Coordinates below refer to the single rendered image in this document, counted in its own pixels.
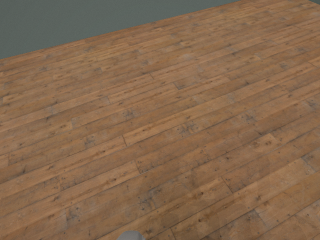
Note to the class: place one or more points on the left robot thigh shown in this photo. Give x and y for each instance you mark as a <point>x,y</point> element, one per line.
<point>131,235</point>

